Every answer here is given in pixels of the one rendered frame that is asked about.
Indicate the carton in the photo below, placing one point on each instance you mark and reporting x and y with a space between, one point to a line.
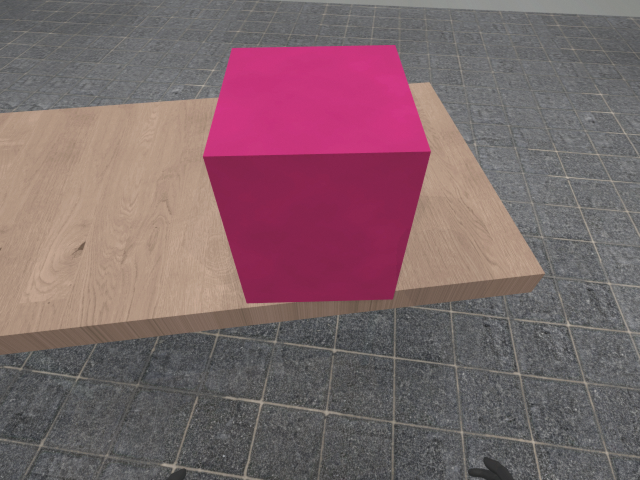
316 157

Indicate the right robot hand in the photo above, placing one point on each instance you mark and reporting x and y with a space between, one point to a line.
496 471

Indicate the table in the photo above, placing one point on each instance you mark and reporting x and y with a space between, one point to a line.
110 230

